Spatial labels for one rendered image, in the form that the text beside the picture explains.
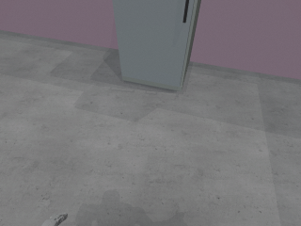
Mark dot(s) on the left robot hand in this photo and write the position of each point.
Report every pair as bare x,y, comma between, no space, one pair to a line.
55,219

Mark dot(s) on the fridge door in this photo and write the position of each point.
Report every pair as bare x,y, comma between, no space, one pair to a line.
152,38

